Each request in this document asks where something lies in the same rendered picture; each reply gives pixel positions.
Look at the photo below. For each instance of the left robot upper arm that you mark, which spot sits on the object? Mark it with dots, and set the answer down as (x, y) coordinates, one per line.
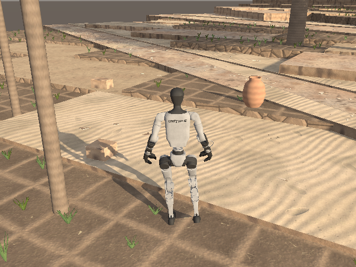
(156, 127)

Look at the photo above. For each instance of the robot left hand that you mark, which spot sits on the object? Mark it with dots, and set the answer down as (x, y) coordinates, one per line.
(152, 156)

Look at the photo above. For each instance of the robot right hand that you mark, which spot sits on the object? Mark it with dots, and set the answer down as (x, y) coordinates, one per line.
(203, 153)

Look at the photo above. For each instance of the right robot forearm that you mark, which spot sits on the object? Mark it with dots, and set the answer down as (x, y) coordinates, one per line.
(205, 145)

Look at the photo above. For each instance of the left robot foot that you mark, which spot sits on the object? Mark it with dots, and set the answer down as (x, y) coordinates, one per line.
(172, 220)

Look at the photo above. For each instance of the left robot forearm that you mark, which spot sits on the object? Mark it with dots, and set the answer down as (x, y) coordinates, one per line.
(149, 147)

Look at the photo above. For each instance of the humanoid robot head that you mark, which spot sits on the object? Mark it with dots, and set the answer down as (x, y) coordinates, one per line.
(177, 96)

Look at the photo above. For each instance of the right robot upper arm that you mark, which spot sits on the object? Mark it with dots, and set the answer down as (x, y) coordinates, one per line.
(198, 126)

